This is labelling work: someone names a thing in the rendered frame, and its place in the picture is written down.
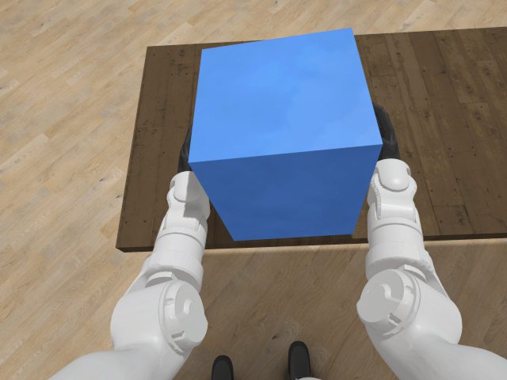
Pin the robot foot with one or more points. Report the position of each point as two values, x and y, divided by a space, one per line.
298 361
222 368

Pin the robot left foot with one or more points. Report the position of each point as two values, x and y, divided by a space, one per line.
222 368

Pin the right robot hand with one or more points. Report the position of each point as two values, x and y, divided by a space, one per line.
387 132

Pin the right robot forearm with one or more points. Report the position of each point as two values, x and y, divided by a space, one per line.
394 230

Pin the left robot forearm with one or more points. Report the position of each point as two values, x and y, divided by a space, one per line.
181 239

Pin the left robot hand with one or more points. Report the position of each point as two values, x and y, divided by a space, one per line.
184 154

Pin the carton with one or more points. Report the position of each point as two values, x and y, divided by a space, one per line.
285 140

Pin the table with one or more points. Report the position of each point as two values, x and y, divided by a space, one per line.
445 92

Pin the robot right foot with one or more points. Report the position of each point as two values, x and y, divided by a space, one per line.
298 361

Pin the left robot upper arm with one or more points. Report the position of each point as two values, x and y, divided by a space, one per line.
153 332

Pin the right robot upper arm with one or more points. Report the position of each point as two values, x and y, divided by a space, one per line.
416 330

